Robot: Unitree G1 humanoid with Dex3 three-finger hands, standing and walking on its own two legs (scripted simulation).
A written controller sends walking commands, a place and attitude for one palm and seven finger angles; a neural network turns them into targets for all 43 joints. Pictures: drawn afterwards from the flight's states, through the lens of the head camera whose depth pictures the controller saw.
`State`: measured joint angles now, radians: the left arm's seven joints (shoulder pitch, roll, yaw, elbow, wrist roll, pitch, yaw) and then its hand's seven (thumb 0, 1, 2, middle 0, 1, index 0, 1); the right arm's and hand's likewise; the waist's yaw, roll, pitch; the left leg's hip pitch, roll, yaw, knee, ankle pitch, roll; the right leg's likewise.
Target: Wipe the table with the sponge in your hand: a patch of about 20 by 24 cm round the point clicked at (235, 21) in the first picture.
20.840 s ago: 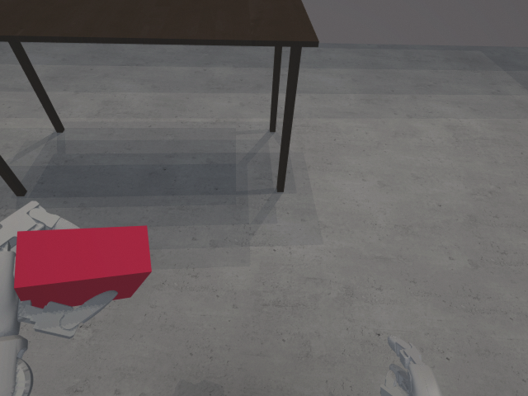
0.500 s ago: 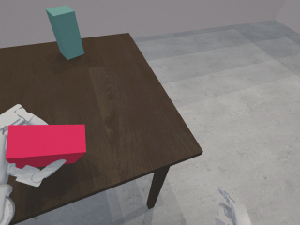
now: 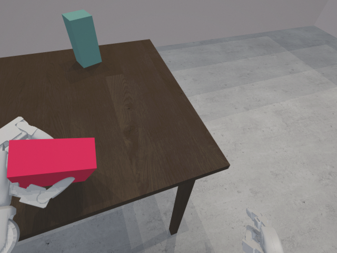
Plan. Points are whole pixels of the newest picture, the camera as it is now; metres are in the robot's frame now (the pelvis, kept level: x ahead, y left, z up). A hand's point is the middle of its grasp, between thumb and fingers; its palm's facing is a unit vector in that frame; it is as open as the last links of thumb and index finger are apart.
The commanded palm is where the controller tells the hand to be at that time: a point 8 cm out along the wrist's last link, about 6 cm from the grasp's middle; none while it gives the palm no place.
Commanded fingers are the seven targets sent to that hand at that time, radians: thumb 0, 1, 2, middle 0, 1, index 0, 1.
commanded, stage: look again from close up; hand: left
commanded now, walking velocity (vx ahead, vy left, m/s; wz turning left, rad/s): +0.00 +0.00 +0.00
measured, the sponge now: (66, 163) +0.23 +0.22 +0.15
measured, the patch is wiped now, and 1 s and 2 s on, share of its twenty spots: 0.00 0.00 0.00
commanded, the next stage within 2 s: come to a stop and stand still in 0.34 s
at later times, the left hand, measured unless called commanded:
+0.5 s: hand (61, 174) +0.21 +0.21 +0.15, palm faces +0.36 -0.86 -0.36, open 9.6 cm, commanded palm +0.15 +0.24 +0.18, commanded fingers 0.00 0.10 1.30 -1.20 -1.60 -1.20 -1.60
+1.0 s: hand (64, 139) +0.26 +0.22 +0.18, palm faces +0.27 -0.85 -0.46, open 9.6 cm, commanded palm +0.19 +0.27 +0.18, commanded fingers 0.00 0.10 1.30 -1.20 -1.60 -1.20 -1.60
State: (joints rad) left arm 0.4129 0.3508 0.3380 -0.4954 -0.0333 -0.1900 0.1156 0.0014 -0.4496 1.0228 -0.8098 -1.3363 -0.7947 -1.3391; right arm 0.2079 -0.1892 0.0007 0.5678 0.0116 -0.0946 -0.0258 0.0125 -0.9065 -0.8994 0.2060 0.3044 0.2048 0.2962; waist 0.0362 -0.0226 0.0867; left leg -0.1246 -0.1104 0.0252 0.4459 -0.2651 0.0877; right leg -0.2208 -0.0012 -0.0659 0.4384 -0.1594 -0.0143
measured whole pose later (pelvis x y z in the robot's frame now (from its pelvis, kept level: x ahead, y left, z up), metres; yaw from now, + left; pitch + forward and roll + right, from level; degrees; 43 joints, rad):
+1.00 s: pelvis +0.02 +0.00 -0.01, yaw -3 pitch +1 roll -1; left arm 0.43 0.41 0.40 -0.54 -0.06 -0.27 0.05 0.00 -0.44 1.03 -0.80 -1.35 -0.78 -1.36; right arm 0.20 -0.20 0.00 0.58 0.03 -0.12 0.06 0.01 -0.91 -0.90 0.21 0.30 0.20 0.30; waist 0.01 0.01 0.08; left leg -0.21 -0.09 0.07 0.52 -0.33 0.09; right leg -0.32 0.03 -0.01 0.51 -0.21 -0.01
